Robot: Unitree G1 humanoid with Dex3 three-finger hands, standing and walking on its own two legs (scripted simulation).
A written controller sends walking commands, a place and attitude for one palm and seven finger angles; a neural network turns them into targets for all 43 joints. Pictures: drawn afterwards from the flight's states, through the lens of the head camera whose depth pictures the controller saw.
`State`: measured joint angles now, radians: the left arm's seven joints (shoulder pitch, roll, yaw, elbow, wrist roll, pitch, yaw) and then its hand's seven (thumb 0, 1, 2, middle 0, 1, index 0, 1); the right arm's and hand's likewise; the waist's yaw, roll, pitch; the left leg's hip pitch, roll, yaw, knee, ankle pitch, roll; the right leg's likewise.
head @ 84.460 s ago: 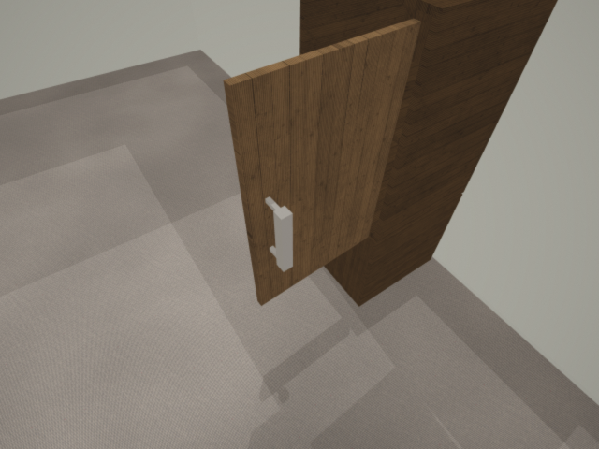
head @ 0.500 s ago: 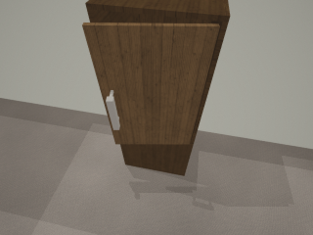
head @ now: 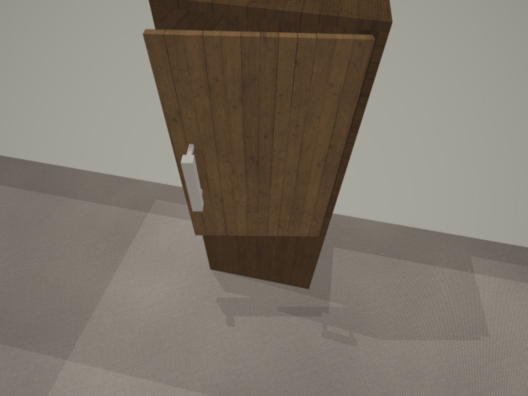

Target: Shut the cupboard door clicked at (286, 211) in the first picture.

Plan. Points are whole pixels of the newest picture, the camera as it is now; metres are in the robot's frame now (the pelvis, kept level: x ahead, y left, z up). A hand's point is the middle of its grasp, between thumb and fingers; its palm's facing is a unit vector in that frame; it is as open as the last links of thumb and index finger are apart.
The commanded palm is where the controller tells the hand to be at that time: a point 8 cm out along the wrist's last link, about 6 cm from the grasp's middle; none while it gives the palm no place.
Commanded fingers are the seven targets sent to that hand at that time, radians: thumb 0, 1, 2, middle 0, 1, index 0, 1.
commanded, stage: look again from close up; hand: left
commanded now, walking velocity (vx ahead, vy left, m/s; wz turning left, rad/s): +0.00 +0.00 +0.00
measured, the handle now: (194, 178) +0.56 +0.20 -0.07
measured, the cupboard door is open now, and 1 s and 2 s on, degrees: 12 12 12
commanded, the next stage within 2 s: shuffle to correct the standing spot in 0.08 s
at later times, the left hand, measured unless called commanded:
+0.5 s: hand out of the picture -0.04 +0.15 -0.19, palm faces +0.09 -0.98 -0.15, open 7.4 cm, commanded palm none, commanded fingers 0.00 0.90 0.90 -0.20 -0.30 -0.20 -0.30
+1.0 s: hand (205, 328) +0.27 +0.13 -0.18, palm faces +0.00 -0.97 -0.25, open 7.3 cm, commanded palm none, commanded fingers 0.00 0.90 0.90 -0.20 -0.30 -0.20 -0.30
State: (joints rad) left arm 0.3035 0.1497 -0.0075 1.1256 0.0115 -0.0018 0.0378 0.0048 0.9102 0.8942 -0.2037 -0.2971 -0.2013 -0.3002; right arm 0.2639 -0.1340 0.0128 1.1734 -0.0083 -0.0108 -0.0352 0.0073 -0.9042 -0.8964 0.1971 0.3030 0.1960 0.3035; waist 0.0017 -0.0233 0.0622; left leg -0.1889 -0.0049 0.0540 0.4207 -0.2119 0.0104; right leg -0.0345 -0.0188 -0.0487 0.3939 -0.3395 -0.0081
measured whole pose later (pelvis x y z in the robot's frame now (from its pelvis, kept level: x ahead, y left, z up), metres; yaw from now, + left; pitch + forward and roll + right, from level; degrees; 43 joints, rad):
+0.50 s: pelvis +0.03 +0.00 -0.02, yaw +2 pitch -1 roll +0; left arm 0.41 0.13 0.03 1.14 0.03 -0.02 0.02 0.00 0.91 0.89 -0.20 -0.30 -0.20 -0.30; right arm 0.33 -0.12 -0.01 1.15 -0.02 -0.01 -0.02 0.01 -0.91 -0.90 0.20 0.30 0.20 0.30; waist 0.01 -0.02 0.02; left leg -0.28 0.03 0.06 0.68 -0.38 0.02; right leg -0.04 0.00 -0.08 0.52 -0.46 -0.02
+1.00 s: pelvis +0.16 -0.06 -0.03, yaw +1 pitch +0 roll +2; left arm 0.11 0.20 0.06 0.99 0.02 -0.04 0.00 0.01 0.92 0.89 -0.20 -0.30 -0.20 -0.30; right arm 0.43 -0.10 -0.02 1.15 -0.02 -0.03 -0.02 0.01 -0.90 -0.90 0.20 0.30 0.20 0.30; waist -0.05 0.00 0.11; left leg -0.08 0.09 0.08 0.65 -0.50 -0.05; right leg -0.45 -0.09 -0.10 0.62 -0.09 -0.02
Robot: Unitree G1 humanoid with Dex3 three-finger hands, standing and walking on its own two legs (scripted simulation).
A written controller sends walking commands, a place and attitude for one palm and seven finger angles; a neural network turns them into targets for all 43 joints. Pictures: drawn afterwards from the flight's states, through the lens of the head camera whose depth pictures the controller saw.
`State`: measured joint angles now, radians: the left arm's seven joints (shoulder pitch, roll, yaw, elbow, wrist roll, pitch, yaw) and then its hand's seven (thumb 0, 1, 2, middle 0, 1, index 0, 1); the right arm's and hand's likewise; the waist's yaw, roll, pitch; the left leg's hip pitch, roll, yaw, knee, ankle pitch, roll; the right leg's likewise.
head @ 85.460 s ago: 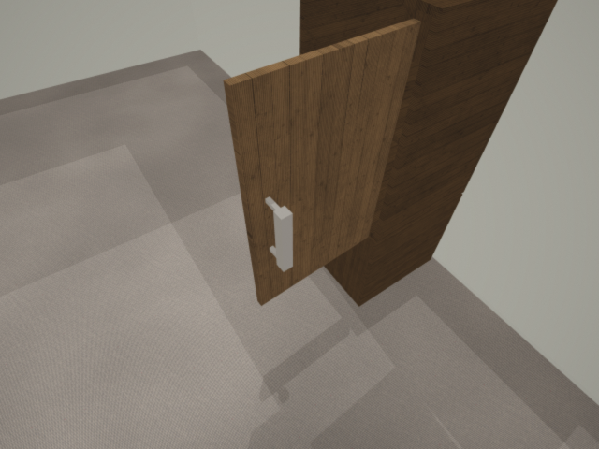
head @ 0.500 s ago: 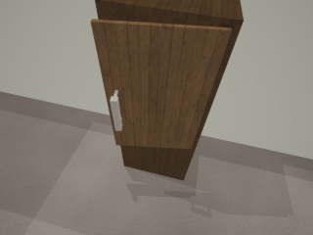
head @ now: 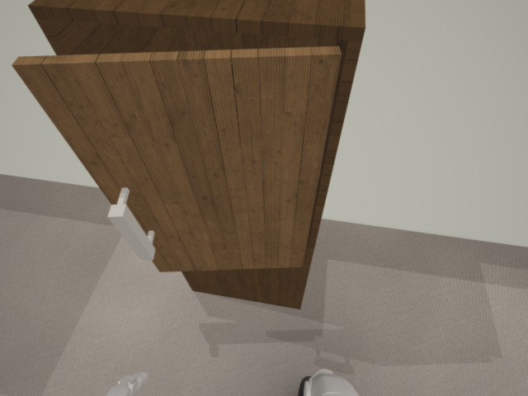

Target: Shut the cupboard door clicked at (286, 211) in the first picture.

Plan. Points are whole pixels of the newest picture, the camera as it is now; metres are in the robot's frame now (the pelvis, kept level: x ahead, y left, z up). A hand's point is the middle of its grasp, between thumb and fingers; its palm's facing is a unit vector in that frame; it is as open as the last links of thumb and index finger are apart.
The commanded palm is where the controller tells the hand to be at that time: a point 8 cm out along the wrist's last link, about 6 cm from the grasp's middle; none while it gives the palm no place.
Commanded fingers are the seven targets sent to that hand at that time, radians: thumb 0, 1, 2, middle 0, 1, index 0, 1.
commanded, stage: come to a stop and stand still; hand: left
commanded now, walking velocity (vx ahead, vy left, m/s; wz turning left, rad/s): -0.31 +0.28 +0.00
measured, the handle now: (136, 225) +0.41 +0.25 -0.04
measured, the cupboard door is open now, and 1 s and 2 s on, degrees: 12 12 12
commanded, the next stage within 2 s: look again from close up in 1.28 s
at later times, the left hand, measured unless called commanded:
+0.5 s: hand out of the picture -0.01 +0.24 -0.17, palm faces +0.14 -0.96 -0.25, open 7.3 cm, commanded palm none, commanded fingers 0.00 0.90 0.90 -0.20 -0.30 -0.20 -0.30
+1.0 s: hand out of the picture -0.08 +0.21 -0.15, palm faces +0.05 -0.98 -0.21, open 7.3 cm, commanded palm none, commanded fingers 0.00 0.90 0.90 -0.20 -0.30 -0.20 -0.30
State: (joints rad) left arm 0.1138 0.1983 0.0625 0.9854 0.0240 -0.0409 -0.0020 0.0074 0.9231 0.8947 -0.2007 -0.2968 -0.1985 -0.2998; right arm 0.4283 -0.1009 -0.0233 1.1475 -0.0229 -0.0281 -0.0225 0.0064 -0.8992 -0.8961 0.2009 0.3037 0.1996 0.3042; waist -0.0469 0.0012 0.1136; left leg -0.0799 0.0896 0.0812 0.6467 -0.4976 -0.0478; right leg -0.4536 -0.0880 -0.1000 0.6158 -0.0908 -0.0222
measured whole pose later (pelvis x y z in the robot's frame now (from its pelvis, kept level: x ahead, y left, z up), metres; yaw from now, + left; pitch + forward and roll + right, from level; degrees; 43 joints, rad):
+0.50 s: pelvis -0.04 +0.02 +0.01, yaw +3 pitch -1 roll +1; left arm 0.20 0.25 0.08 0.99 0.03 0.08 0.03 0.00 0.91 0.89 -0.21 -0.30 -0.20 -0.30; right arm 0.15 -0.18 -0.05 0.95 -0.02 0.02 -0.01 0.00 -0.91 -0.90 0.19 0.30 0.19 0.30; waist 0.05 -0.07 0.07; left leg -0.22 0.00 0.06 0.57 -0.33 0.00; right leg -0.48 -0.11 -0.09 0.62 -0.26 0.02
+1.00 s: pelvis -0.09 +0.04 +0.03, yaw +2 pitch -2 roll +1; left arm 0.25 0.15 0.01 1.12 0.01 0.01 0.05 0.02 0.93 0.89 -0.21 -0.30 -0.20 -0.30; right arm 0.26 -0.14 -0.01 1.14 -0.01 0.00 -0.03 0.01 -0.92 -0.90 0.20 0.30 0.20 0.30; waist -0.01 0.00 0.04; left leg -0.18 -0.01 0.08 0.40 -0.18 0.03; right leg -0.11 0.00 -0.03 0.43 -0.29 -0.02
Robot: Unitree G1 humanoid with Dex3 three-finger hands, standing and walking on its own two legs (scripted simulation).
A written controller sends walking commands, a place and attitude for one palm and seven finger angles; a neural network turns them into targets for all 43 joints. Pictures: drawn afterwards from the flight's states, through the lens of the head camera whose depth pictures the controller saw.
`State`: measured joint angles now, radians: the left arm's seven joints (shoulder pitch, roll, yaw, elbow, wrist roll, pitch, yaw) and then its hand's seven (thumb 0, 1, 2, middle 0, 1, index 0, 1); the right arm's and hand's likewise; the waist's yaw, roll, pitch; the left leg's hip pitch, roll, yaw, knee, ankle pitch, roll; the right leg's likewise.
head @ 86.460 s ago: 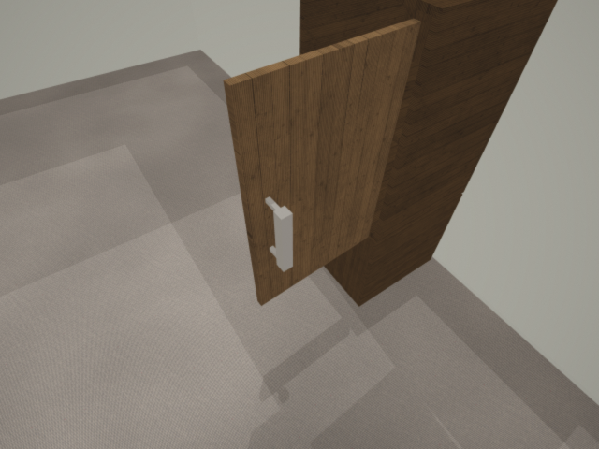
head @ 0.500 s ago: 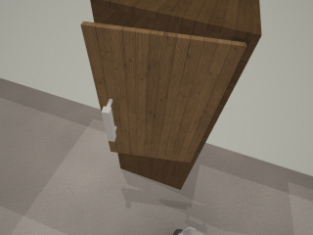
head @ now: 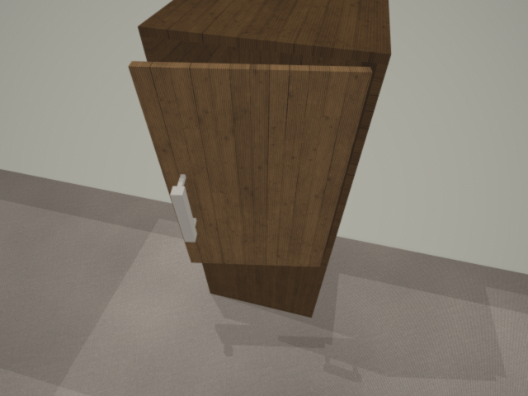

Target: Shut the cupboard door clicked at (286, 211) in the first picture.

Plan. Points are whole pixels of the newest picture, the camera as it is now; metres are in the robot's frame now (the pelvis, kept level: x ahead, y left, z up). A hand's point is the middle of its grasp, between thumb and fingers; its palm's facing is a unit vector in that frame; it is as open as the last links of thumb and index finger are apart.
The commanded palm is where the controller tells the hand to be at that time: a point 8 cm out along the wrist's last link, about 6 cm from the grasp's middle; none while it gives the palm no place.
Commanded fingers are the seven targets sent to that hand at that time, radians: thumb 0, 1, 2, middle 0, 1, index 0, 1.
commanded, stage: come to a stop and stand still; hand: left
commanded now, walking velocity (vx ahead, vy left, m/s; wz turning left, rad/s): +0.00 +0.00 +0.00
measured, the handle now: (186, 208) +0.50 +0.20 -0.07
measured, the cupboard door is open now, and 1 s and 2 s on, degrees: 12 12 12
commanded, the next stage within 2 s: look again from close up in 0.28 s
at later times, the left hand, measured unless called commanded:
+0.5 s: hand out of the picture -0.04 +0.16 -0.18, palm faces +0.02 -0.99 -0.16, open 7.4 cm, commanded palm none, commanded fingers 0.00 0.90 0.90 -0.20 -0.30 -0.20 -0.30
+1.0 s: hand out of the picture +0.03 +0.20 -0.18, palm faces -0.02 -0.98 -0.21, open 7.4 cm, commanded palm +0.11 +0.25 -0.08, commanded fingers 0.00 0.90 0.90 -0.22 -0.32 -0.22 -0.32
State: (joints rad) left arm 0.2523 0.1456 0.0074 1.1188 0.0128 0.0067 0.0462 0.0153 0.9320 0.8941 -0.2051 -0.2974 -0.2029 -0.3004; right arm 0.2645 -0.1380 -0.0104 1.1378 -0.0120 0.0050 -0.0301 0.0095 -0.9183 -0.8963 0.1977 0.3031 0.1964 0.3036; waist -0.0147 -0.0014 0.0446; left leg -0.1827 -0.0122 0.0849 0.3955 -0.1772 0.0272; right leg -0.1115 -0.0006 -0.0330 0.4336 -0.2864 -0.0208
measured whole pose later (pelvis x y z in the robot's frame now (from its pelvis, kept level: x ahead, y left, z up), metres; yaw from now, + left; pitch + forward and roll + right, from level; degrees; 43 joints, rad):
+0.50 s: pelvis -0.01 +0.01 -0.01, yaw +1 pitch -1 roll -1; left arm 0.34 0.09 -0.02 1.13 0.02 -0.03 0.05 0.01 0.91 0.89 -0.20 -0.30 -0.20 -0.30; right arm 0.31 -0.13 0.00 1.10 -0.02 -0.01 -0.02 0.01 -0.90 -0.90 0.20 0.30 0.20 0.30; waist -0.02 0.04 0.04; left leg -0.29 0.01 0.07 0.52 -0.22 0.04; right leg -0.17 0.02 -0.05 0.46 -0.28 -0.02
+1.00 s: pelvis +0.02 +0.02 +0.00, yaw -1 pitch +0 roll +0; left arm 0.27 0.17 -0.02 1.07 0.02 -0.02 0.05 0.00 0.91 0.89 -0.20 -0.30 -0.20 -0.30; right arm 0.25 -0.17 0.01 1.09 -0.01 -0.03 -0.02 0.01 -0.91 -0.90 0.20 0.30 0.20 0.30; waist 0.00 -0.01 0.03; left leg -0.23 -0.02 0.11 0.48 -0.25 0.06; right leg -0.15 -0.02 -0.01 0.47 -0.32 0.01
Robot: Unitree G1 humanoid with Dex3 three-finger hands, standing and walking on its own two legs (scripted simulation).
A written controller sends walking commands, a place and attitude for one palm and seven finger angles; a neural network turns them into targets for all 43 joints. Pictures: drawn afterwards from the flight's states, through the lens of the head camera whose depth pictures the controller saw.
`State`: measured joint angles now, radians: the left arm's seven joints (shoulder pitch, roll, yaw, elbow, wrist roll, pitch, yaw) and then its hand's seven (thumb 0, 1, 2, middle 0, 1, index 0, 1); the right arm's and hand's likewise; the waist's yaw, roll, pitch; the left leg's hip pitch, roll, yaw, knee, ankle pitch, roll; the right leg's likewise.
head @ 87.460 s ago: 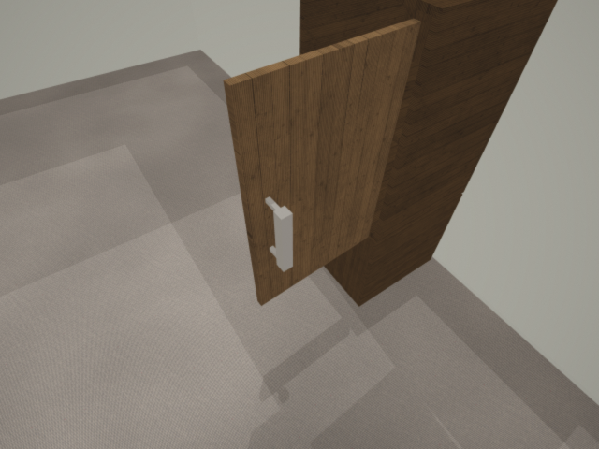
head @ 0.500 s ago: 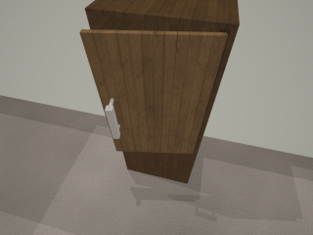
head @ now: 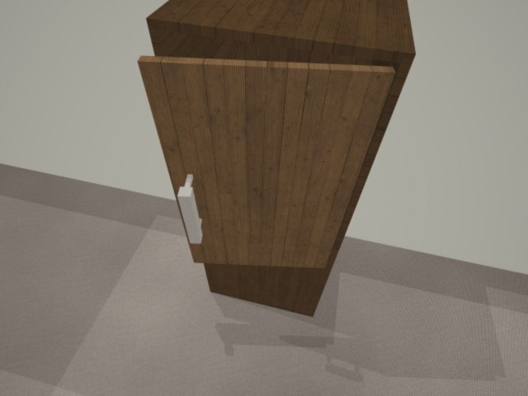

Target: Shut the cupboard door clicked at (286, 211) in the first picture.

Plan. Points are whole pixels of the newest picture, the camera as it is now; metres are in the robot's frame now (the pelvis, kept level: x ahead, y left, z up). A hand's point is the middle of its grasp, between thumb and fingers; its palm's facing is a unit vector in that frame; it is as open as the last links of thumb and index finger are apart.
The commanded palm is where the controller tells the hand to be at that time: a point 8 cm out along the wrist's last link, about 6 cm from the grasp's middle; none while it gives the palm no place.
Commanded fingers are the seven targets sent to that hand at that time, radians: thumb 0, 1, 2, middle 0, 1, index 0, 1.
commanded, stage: raise the hand and make a fist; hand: left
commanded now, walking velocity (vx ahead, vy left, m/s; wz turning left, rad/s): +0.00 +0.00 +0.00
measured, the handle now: (193, 209) +0.48 +0.18 -0.07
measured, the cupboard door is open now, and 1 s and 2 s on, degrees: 12 12 12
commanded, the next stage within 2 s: bring the fist close to the handle in 1.90 s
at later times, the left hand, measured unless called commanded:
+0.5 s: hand out of the picture +0.09 +0.18 -0.09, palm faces +0.18 -0.98 -0.06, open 5.7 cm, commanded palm +0.10 +0.22 -0.07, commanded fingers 0.00 0.90 0.90 -0.68 -0.82 -0.68 -0.82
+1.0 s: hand (151, 394) +0.14 +0.18 -0.08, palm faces +0.02 -1.00 -0.03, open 3.5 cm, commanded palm +0.11 +0.23 -0.07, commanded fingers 0.00 0.90 0.90 -1.13 -1.32 -1.13 -1.32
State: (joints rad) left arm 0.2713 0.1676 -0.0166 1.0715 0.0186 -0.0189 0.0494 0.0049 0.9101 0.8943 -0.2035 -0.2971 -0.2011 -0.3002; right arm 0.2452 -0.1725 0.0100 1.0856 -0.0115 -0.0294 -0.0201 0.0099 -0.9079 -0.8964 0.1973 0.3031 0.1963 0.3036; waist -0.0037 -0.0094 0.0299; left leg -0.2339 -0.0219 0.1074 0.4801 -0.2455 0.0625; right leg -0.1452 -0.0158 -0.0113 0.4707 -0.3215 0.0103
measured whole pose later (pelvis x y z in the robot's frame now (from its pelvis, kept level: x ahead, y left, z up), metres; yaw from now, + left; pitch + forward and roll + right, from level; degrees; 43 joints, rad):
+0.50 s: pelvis -0.06 -0.05 -0.13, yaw +4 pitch +16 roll -2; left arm 0.52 0.23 0.19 0.03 -0.30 -0.59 -0.32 0.02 0.90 0.90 -0.51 -0.63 -0.51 -0.63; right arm 0.11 -0.27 -0.06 0.53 0.00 -0.28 -0.03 0.01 -0.90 -0.90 0.20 0.30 0.20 0.30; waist 0.07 -0.02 -0.14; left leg -1.11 0.03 -0.04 1.33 -0.50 0.00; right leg -0.96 0.02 -0.14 1.32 -0.64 -0.08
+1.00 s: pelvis -0.06 -0.02 -0.12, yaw +3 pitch +18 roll -4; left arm 0.42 0.24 0.13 -0.01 -0.29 -0.50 -0.28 0.02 0.91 0.90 -0.96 -1.13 -0.96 -1.13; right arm 0.26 -0.27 -0.03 0.56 0.02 -0.22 -0.06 0.02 -0.90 -0.90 0.20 0.30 0.20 0.30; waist -0.01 0.04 -0.16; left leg -1.13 0.03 0.00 1.30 -0.48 0.05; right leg -0.99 0.02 -0.10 1.28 -0.60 -0.02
